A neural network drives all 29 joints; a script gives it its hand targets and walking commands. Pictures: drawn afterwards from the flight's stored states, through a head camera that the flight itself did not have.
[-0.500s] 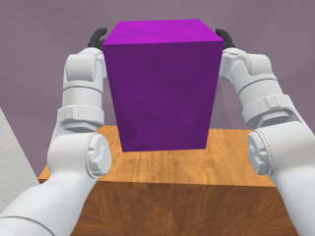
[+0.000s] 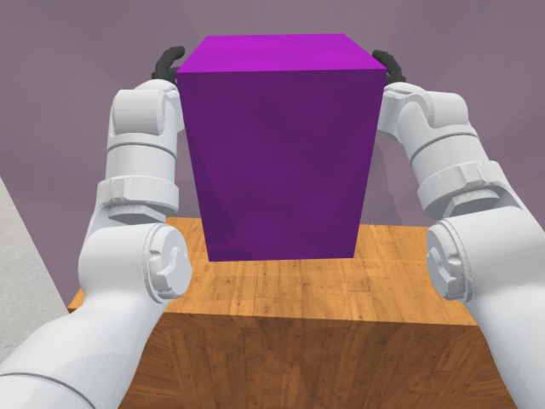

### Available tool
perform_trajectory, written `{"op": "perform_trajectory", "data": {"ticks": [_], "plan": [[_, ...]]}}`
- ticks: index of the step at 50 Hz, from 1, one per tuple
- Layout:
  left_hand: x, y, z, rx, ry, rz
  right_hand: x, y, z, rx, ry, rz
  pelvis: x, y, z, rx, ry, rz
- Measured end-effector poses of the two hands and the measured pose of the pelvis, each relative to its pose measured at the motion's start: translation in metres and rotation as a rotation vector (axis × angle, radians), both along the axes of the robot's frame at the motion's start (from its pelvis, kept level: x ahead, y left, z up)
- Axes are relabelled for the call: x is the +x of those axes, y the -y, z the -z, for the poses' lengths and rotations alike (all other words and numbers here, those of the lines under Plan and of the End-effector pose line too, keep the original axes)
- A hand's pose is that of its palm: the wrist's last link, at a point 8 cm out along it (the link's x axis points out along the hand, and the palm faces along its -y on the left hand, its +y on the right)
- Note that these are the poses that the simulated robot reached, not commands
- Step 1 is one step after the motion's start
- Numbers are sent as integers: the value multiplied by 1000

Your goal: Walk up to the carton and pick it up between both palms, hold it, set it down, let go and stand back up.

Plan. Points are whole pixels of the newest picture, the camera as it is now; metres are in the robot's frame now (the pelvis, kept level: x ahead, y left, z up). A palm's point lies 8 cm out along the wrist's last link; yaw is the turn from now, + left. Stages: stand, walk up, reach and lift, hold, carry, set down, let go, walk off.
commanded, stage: hold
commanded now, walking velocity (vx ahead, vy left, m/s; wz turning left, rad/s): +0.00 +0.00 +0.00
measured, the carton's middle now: (278, 144) +0.37 +0.00 +0.28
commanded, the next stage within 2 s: none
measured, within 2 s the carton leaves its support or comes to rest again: neither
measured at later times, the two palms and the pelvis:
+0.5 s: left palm (166, 101) +0.37 +0.15 +0.34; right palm (388, 104) +0.36 -0.15 +0.34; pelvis +0.00 +0.00 +0.00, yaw +0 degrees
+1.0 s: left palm (170, 99) +0.37 +0.14 +0.34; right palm (391, 103) +0.36 -0.15 +0.34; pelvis +0.00 +0.00 +0.00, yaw +0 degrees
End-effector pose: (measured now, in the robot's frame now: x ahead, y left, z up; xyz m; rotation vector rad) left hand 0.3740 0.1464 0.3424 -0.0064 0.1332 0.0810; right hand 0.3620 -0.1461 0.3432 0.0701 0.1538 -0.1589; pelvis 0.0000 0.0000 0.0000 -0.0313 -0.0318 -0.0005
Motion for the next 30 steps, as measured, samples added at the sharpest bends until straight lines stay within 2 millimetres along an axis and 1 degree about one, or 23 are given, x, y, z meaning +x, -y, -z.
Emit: {"op": "perform_trajectory", "data": {"ticks": [12, 30], "plan": [[3, 4, 3, 1, 0, 10, 1, 4, 1, -3, -1, 9, 1, -1, 0, 1, -1, 6], [0, 0, 2, 2, 4, 2, -1, 0, 2, -2, 1, 1, 0, -2, 0, -1, 5, 3]]}}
